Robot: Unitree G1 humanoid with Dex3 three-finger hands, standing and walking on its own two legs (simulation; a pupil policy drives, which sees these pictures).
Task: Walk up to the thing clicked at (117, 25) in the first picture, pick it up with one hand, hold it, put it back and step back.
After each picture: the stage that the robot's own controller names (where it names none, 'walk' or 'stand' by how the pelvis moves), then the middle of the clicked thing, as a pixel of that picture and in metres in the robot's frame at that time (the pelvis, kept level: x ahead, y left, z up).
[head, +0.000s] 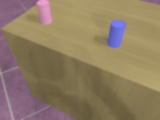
stand; (115, 34) +0.62 -0.14 +0.03
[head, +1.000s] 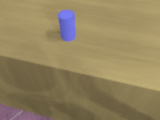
rise first; (67, 26) +0.59 +0.11 +0.06
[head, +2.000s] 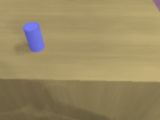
stand; (34, 37) +0.57 +0.23 +0.06
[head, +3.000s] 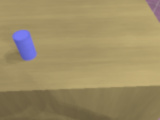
stand; (25, 45) +0.53 +0.25 +0.03
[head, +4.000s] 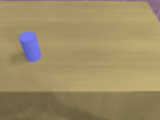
stand; (30, 47) +0.53 +0.24 +0.03
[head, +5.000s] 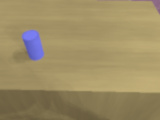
stand; (33, 45) +0.53 +0.23 +0.03
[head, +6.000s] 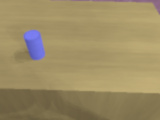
stand; (35, 45) +0.54 +0.22 +0.03
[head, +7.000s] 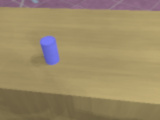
rise first; (50, 50) +0.53 +0.19 +0.03
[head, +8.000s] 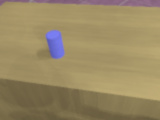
go down; (55, 44) +0.56 +0.18 +0.04
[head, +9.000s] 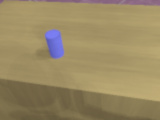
go down; (55, 44) +0.55 +0.19 +0.04
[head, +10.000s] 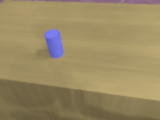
go down; (54, 44) +0.55 +0.19 +0.04
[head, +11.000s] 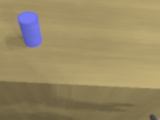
go down; (30, 30) +0.54 +0.17 +0.06
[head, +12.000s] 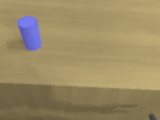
close in; (30, 34) +0.54 +0.18 +0.06
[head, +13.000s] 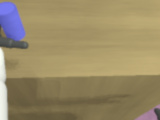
close in; (11, 22) +0.55 +0.21 +0.09
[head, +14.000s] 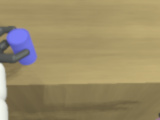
lift; (23, 47) +0.46 +0.18 +0.09
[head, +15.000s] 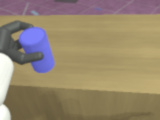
lift; (38, 51) +0.33 +0.14 +0.24
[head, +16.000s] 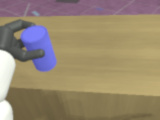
hold; (40, 49) +0.33 +0.13 +0.24
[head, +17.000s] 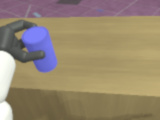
hold; (41, 50) +0.33 +0.13 +0.24
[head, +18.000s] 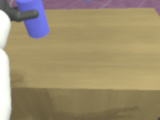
crouch; (33, 15) +0.44 +0.14 +0.27
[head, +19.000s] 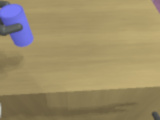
lower; (17, 26) +0.50 +0.17 +0.16
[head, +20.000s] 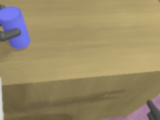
lower; (15, 29) +0.51 +0.15 +0.10
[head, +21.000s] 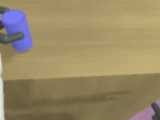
lower; (18, 31) +0.50 +0.16 +0.10
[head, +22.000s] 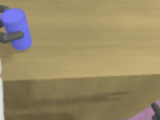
lower; (18, 30) +0.50 +0.16 +0.10
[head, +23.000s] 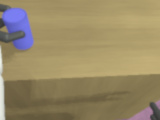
rest; (19, 30) +0.50 +0.16 +0.10
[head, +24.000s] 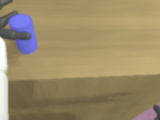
withdraw; (24, 35) +0.50 +0.15 +0.09
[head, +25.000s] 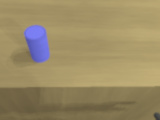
sink last; (38, 44) +0.47 +0.14 +0.08
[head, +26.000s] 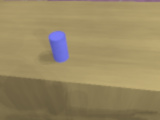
sink last; (59, 47) +0.51 +0.15 +0.08
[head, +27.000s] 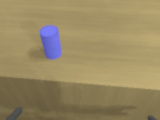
stand; (51, 43) +0.49 +0.15 +0.08
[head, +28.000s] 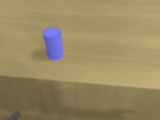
stand; (53, 44) +0.50 +0.14 +0.09
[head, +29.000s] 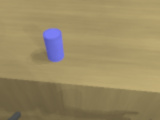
stand; (54, 45) +0.49 +0.13 +0.09
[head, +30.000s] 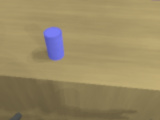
stand; (54, 44) +0.50 +0.13 +0.09
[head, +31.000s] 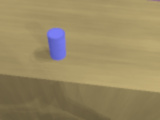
stand; (57, 44) +0.50 +0.13 +0.05
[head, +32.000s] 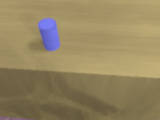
walk; (49, 35) +0.53 +0.15 +0.05
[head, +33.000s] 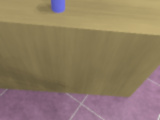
walk; out of the picture +0.76 +0.14 +0.04
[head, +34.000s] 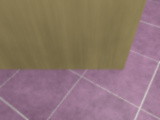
stand; out of the picture +1.10 +0.27 +0.05
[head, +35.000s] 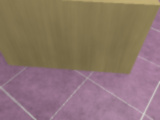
stand; out of the picture +1.12 +0.15 +0.04
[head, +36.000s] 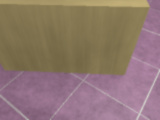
stand; out of the picture +1.13 +0.18 +0.03
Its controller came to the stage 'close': yes
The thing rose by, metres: 0.22
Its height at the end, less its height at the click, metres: +0.00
